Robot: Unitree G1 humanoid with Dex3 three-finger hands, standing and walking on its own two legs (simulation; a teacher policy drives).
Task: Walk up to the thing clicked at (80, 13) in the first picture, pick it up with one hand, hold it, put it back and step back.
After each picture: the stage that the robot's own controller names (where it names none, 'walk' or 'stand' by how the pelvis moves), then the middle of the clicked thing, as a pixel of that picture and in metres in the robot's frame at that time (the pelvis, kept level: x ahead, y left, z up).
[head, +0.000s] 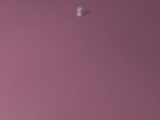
stand; (79, 12) +2.13 -0.01 -0.72
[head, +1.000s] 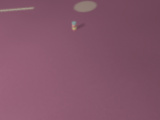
walk; (74, 25) +2.01 +0.20 -0.71
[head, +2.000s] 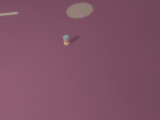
walk; (66, 40) +1.46 +0.26 -0.72
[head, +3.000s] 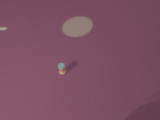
walk; (62, 69) +1.00 +0.25 -0.72
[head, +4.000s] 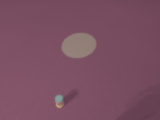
walk; (59, 101) +0.66 +0.22 -0.71
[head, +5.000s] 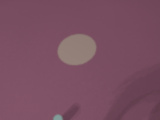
walk; out of the picture +0.43 +0.19 -0.68
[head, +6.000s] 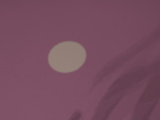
stand; out of the picture +0.40 +0.12 -0.69
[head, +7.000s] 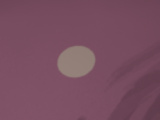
stand; out of the picture +0.38 +0.13 -0.72
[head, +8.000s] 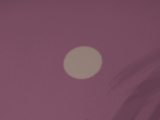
stand; out of the picture +0.34 +0.09 -0.72
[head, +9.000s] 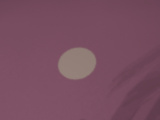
stand; out of the picture +0.36 +0.13 -0.73
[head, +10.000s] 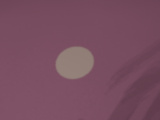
stand; out of the picture +0.35 +0.14 -0.73
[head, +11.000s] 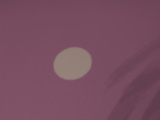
stand; out of the picture +0.34 +0.14 -0.73
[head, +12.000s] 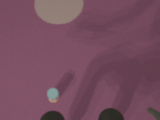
go down; (53, 95) +0.39 +0.14 -0.51
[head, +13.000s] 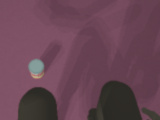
go down; (37, 69) +0.45 +0.16 -0.32
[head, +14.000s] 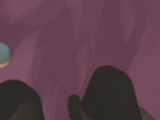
close in; out of the picture +0.44 +0.19 -0.25
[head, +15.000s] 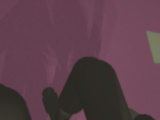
close; out of the picture +0.44 +0.22 -0.24
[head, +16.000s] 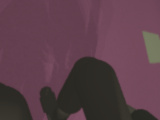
lift; out of the picture +0.42 +0.21 -0.24
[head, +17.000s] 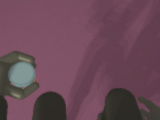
lift; (25, 79) +0.34 +0.19 -0.05
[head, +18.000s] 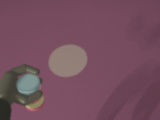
hold; (31, 93) +0.32 +0.17 +0.04
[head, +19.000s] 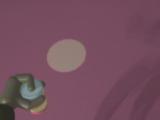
hold; (35, 97) +0.31 +0.17 +0.01
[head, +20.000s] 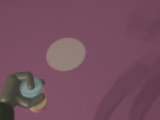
hold; (34, 95) +0.32 +0.17 +0.01
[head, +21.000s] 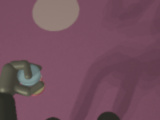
crouch; (32, 81) +0.37 +0.16 -0.06
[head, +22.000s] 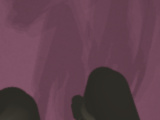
lower; out of the picture +0.48 +0.21 -0.14
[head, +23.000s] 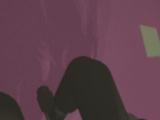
lower; out of the picture +0.45 +0.25 -0.24
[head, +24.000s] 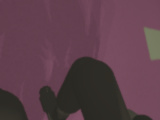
lower; out of the picture +0.44 +0.25 -0.24
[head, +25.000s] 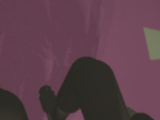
lower; out of the picture +0.45 +0.24 -0.24
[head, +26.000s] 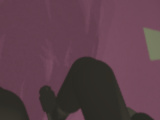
lower; out of the picture +0.44 +0.24 -0.24
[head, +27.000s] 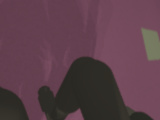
open; out of the picture +0.44 +0.23 -0.24
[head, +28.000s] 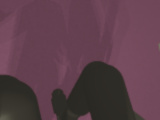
stand; out of the picture +0.44 +0.22 -0.25
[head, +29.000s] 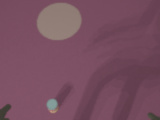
stand; (52, 106) +0.39 +0.15 -0.57
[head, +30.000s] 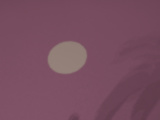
stand; out of the picture +0.37 +0.15 -0.67
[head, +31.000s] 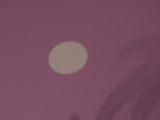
stand; out of the picture +0.37 +0.15 -0.67
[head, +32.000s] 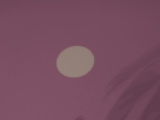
stand; out of the picture +0.38 +0.13 -0.72
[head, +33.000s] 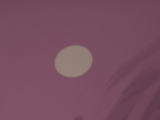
stand; out of the picture +0.38 +0.15 -0.73
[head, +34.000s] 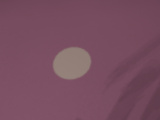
stand; out of the picture +0.36 +0.15 -0.73
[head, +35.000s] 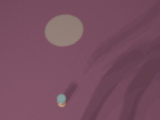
walk; (61, 100) +0.49 +0.12 -0.70
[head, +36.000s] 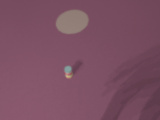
walk; (68, 72) +0.84 +0.18 -0.70
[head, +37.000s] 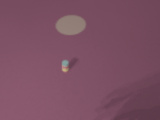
stand; (65, 66) +1.03 +0.13 -0.71
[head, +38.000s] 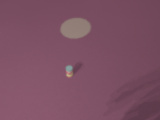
stand; (69, 71) +0.98 +0.13 -0.73
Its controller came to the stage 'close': yes
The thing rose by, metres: 0.73
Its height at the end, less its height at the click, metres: +0.00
